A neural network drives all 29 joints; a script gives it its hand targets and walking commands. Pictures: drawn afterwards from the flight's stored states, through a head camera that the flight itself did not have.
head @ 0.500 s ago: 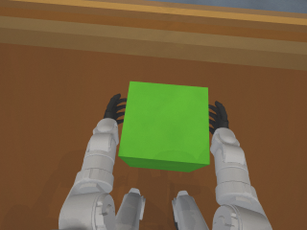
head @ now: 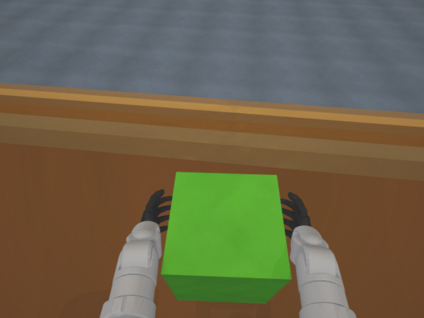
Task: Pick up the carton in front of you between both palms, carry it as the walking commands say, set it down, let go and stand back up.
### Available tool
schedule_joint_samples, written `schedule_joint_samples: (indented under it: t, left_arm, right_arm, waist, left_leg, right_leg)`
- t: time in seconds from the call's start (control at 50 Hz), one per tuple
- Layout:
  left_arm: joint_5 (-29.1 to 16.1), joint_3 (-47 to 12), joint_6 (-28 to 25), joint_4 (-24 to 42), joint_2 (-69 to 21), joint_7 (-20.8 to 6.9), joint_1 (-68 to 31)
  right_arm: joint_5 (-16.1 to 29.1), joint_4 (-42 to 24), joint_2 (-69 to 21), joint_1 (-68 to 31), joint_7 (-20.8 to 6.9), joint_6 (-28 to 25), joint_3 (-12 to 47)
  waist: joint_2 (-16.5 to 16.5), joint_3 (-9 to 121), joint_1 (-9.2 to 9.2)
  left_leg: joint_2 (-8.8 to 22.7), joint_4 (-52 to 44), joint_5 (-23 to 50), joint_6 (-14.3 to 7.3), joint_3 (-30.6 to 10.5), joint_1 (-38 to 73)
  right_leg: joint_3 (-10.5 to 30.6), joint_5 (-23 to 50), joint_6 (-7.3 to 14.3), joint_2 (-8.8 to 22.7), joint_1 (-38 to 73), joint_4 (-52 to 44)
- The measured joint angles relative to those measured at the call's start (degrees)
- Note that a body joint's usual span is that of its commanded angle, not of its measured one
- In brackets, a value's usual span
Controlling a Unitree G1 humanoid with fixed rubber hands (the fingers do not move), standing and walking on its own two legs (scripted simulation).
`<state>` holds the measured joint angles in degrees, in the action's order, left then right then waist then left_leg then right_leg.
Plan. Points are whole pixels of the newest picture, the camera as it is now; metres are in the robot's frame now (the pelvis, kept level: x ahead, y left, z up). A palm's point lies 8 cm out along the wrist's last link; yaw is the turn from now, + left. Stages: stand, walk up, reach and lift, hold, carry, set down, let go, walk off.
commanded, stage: reach and lift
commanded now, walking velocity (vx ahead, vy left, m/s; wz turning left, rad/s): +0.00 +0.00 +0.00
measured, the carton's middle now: (223, 241) +0.31 +0.00 -0.07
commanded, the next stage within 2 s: hold in 1.08 s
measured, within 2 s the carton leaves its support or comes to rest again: neither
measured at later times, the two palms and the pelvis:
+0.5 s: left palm (147, 224) +0.29 +0.15 +0.03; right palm (306, 227) +0.29 -0.15 +0.04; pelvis -0.01 +0.00 +0.01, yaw +0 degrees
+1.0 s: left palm (146, 220) +0.29 +0.15 +0.05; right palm (307, 223) +0.29 -0.15 +0.05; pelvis +0.00 +0.00 +0.01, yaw +0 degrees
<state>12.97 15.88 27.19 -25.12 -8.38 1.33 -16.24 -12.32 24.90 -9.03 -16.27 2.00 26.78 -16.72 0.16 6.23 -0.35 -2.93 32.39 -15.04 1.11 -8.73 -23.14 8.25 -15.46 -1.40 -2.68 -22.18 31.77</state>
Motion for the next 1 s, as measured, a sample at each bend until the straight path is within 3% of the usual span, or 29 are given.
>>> schedule_joint_samples:
  t: [0.2, 1.0]
  left_arm:
    - [2.7, 0.2, 6.5, 1.9, -0.6, -0.9, 0.1]
    - [3.4, -2.2, 12.2, 8.6, -0.4, -1.4, 0.8]
  right_arm:
    - [-3.8, -1.0, -0.2, -1.0, -1.6, 6.7, 0.1]
    - [-3.9, -7.2, 0.0, -0.1, -2.3, 11.7, 2.4]
  waist:
    - [-0.7, -3.8, 0.08]
    - [0.0, -6.3, 0.51]
  left_leg:
    - [0.5, -5.9, 2.3, 0.0, 0.1, 11.1]
    - [1.0, -10.5, 3.8, -0.1, 0.7, 17.0]
  right_leg:
    - [0.1, 2.3, 0.3, 0.3, 11.0, -5.7]
    - [-0.1, 3.7, 0.5, 0.8, 16.5, -10.0]
